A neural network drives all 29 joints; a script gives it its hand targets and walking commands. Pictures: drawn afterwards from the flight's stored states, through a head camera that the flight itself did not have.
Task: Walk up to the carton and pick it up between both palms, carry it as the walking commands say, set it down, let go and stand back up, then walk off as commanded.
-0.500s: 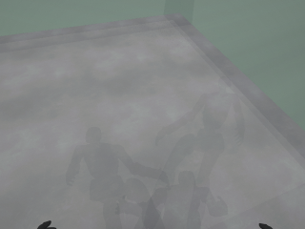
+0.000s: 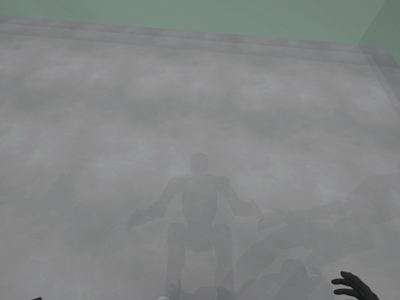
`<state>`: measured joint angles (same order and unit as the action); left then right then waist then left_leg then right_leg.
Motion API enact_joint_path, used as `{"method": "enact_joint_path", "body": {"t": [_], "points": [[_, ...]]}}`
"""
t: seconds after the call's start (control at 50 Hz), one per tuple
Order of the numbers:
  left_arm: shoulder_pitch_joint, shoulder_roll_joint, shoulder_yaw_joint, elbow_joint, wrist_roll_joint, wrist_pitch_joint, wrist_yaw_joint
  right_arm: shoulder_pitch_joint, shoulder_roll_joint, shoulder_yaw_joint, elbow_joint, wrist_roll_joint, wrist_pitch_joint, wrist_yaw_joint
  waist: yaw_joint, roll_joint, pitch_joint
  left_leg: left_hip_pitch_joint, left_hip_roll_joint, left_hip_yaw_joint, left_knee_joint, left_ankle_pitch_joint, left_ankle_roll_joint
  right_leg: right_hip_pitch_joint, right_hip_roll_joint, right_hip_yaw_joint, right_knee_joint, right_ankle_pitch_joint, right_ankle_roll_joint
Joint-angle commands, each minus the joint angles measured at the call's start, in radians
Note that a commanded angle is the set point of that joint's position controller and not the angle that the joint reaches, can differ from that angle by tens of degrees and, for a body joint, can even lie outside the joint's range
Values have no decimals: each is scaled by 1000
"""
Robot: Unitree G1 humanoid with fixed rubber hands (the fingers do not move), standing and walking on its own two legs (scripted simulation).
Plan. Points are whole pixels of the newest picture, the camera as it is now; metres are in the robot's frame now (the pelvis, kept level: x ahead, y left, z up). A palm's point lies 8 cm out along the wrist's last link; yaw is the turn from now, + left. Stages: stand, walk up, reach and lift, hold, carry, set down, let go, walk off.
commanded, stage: walk up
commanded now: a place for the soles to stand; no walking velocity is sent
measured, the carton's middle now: out of the picture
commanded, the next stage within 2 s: none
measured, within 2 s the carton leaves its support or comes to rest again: neither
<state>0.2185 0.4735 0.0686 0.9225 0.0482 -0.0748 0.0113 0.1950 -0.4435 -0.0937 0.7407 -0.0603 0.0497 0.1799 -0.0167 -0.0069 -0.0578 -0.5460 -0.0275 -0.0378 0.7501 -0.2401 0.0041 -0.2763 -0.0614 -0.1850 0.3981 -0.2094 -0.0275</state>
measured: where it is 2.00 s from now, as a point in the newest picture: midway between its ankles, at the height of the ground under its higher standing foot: (30, 245)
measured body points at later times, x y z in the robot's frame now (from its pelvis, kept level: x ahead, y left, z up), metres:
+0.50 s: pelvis +0.14 +0.10 -0.01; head +0.17 +0.12 +0.44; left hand +0.05 +0.45 -0.10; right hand +0.42 -0.11 -0.09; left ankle +0.11 +0.23 -0.74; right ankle +0.25 +0.03 -0.73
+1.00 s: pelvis +0.27 +0.26 -0.02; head +0.31 +0.27 +0.43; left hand -0.05 +0.47 -0.08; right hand +0.66 +0.28 -0.09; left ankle +0.23 +0.42 -0.75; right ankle +0.28 +0.05 -0.74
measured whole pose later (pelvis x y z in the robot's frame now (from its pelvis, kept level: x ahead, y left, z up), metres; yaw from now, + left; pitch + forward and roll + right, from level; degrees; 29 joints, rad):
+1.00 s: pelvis +0.27 +0.26 -0.02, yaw +51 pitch +3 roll -1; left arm 0.40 0.51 0.12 0.98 0.01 -0.10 -0.01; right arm -0.09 -0.49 -0.08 0.82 -0.02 0.05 0.20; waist 0.10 0.08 -0.01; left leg -0.47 0.09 0.07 0.54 -0.14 0.01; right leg 0.07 -0.19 -0.44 0.38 -0.40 0.11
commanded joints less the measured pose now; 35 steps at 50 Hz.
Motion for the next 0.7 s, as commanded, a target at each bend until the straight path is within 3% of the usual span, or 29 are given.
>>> {"method": "enact_joint_path", "body": {"t": [0.0, 0.04, 0.1, 0.16, 0.2, 0.22, 0.24, 0.26, 0.28, 0.3, 0.32, 0.36, 0.4, 0.44, 0.48, 0.5, 0.52, 0.54, 0.56, 0.58, 0.62, 0.64, 0.68], "points": [[-25, 273, 87, -56, 0, -38, 16, -174, -177, -54, -105, 16, -36, 22, 24, -43, 9, -156, 149, -52, 43, 46, -18, 247, -300, 151, -186, 32, -145], [11, 278, 94, -49, 3, -39, 6, -216, -138, -47, -104, 21, -34, 37, 42, -58, 24, -97, 141, 32, -41, 69, -17, 243, -274, 40, -161, 138, -141], [41, 295, 109, -57, -2, -29, -6, -278, -123, -39, -107, 33, -33, 40, 70, -119, 12, -10, 137, 100, -151, 80, -9, 237, -248, -43, -100, 236, -126], [49, 292, 102, -51, -14, -18, -18, -264, -142, -52, -80, 35, -30, 18, 55, -166, -1, 75, 109, 135, -222, 94, 19, 219, -261, -76, -28, 244, -94], [49, 279, 94, -60, -24, -13, -21, -161, -197, -72, -47, 35, -31, -2, 1, -152, -75, 261, 85, 121, -279, 75, 71, 159, -234, -120, 134, 254, -60], [51, 253, 83, -68, -29, -11, -19, -62, -245, -85, -24, 21, -28, -15, -53, -87, -127, 462, 73, 63, -299, 32, 121, 35, -201, -146, 323, 264, -22], [41, 215, 72, -103, -38, -19, -13, 25, -322, -101, -26, 10, -21, -28, -112, 119, -147, 697, 198, -217, -318, 124, 231, -317, -71, -195, 543, 107, 49], [16, 210, 54, -123, -35, -20, -10, 14, -353, -113, -32, 23, -12, -30, -100, 251, -114, 768, 280, -389, -375, 197, 294, -526, -21, -80, 579, -371, 59], [-22, 241, 50, -128, -33, -16, -4, -8, -331, -106, -35, 43, -8, -37, -87, 189, -89, 724, 292, -411, -393, 185, 307, -537, -48, 29, 561, -421, 57], [-4, 261, 52, -127, -38, -20, -5, -13, -304, -101, -56, 49, -5, -43, -71, 148, -97, 693, 281, -401, -395, 175, 305, -497, -58, 70, 532, -385, 57], [33, 276, 54, -116, -41, -23, -5, -57, -290, -97, -74, 47, -1, -45, -44, 151, -94, 596, 236, -351, -397, 116, 279, -428, -71, 110, 467, -335, 39], [110, 263, 50, -85, -41, -30, -7, -165, -258, -83, -112, 30, -8, -31, 9, 185, -89, 421, 159, -283, -443, -17, 251, -280, -24, 106, 391, -212, 32], [163, 243, 41, -63, -43, -35, -8, -224, -231, -69, -136, 20, -20, -6, 37, 198, -61, 285, 135, -286, -502, -146, 238, -175, 29, 87, 335, -149, 14], [177, 235, 37, -48, -41, -44, -4, -257, -235, -71, -138, 14, -24, 3, 50, 236, -55, 180, 133, -305, -511, -237, 224, -75, 44, 84, 256, -81, -1], [208, 232, 44, -25, -39, -56, 4, -311, -216, -65, -147, 14, -24, 5, 97, 183, -36, -47, 60, -243, -419, -279, 156, 193, 44, 101, 83, 53, -28], [266, 263, 53, -6, -35, -60, 10, -336, -176, -57, -156, 12, -26, 3, 140, 88, -43, -198, -15, -168, -317, -308, 102, 358, 4, 127, -31, -5, -43], [338, 332, 75, -9, -18, -68, 24, -318, -108, -36, -171, 13, -37, -3, 175, -165, -116, -282, -79, -97, -33, -320, 73, 458, -249, 411, -169, -227, -76], [212, 423, 93, -58, -6, -75, 42, -298, -119, -28, -149, 8, -45, -7, 147, -188, -40, -331, 31, -72, 208, -145, 16, 289, -526, 679, -319, -494, -136], [87, 399, 84, -72, -13, -84, 36, -269, -186, -38, -100, 13, -52, -11, 80, -113, -41, -306, 124, -111, 270, -58, 2, 262, -540, 648, -286, -487, -217], [53, 350, 76, -75, -17, -87, 29, -259, -215, -47, -70, 19, -57, -5, 63, -46, -15, -280, 152, -99, 273, -10, -22, 222, -475, 533, -280, -412, -197], [30, 300, 74, -50, -29, -87, 18, -233, -208, -50, -12, 34, -48, 14, 36, -33, 30, -188, 178, -67, 195, 36, -61, 198, -341, 260, -245, -179, -133], [54, 298, 73, -44, -34, -87, 11, -236, -191, -46, 5, 35, -46, 25, 44, -40, 36, -150, 173, -26, 149, 84, -59, 189, -298, 155, -235, -94, -115], [81, 293, 72, -26, -30, -84, 3, -263, -167, -39, 11, 36, -38, 41, 50, -49, 16, -118, 152, 35, 107, 139, -63, 220, -265, 57, -238, -33, -105]]}}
